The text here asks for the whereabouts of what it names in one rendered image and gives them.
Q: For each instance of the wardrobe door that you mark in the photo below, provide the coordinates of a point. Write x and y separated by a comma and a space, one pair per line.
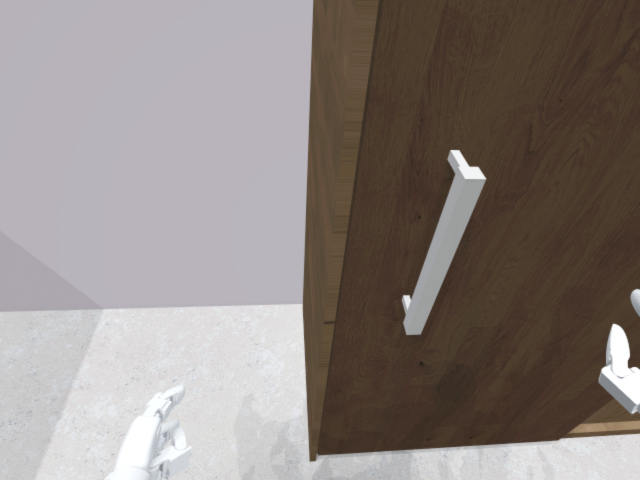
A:
612, 412
544, 97

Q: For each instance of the right robot hand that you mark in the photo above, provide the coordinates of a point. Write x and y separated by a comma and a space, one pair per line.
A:
620, 381

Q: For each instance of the left robot hand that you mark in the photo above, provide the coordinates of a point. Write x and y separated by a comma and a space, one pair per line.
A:
143, 445

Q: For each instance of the handle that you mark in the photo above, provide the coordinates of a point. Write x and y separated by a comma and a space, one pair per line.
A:
461, 200

